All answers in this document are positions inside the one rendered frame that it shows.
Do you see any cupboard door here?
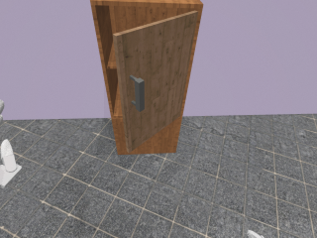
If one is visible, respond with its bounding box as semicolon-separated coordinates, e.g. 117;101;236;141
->
113;10;198;153

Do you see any handle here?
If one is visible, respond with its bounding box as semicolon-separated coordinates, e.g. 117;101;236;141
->
130;75;145;112

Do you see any robot left hand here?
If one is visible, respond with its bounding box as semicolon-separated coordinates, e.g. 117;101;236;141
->
0;100;22;188

